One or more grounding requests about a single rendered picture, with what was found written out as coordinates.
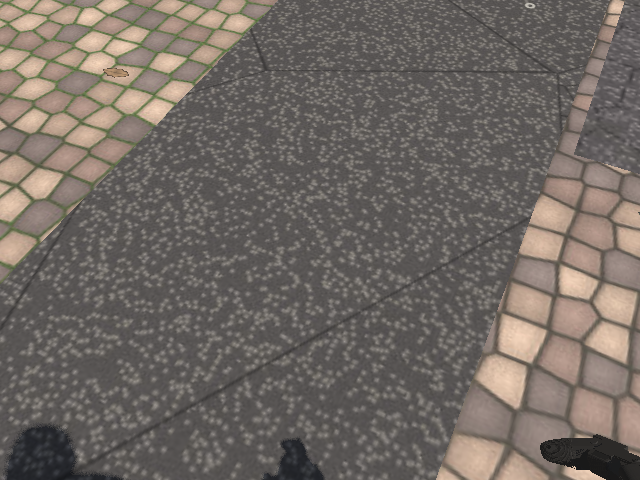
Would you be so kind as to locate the robot right hand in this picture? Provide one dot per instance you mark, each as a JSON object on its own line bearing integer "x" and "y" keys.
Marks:
{"x": 602, "y": 456}

